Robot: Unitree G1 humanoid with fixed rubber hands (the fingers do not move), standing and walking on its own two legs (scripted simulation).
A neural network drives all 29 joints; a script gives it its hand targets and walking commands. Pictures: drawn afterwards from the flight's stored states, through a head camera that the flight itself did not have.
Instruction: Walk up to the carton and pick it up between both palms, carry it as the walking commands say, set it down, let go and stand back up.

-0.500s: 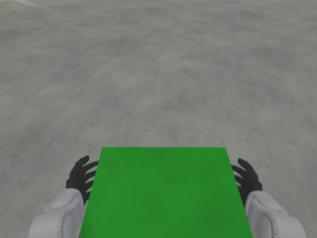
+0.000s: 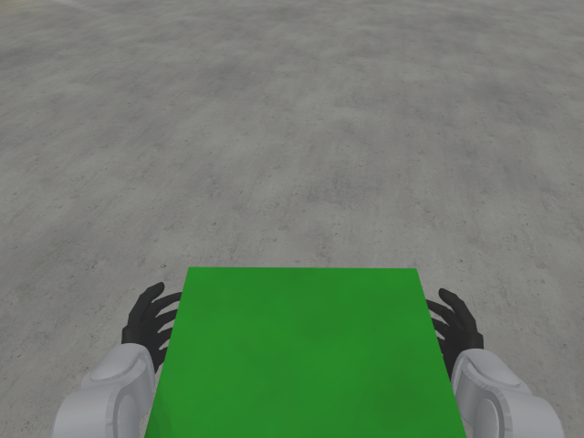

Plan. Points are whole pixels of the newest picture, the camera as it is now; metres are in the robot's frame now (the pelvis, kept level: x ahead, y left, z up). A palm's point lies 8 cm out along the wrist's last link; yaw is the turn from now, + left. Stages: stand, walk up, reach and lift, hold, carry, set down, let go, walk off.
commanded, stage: carry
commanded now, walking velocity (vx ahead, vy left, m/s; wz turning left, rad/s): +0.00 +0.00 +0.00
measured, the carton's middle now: (301, 387) +0.22 +0.00 +0.01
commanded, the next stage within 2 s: none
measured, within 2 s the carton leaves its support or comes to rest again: neither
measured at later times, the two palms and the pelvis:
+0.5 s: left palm (143, 341) +0.24 +0.19 +0.09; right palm (456, 349) +0.24 -0.18 +0.09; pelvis +0.01 +0.00 +0.00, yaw +0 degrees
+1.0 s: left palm (143, 338) +0.25 +0.19 +0.09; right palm (449, 346) +0.25 -0.17 +0.08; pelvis +0.01 +0.01 +0.00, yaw -1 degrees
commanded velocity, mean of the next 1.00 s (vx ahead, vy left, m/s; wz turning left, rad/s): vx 0.00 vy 0.00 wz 0.00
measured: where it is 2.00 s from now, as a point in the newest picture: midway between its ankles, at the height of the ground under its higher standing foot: outside the picture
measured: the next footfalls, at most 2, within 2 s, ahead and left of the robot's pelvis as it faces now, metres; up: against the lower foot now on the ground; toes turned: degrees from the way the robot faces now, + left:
none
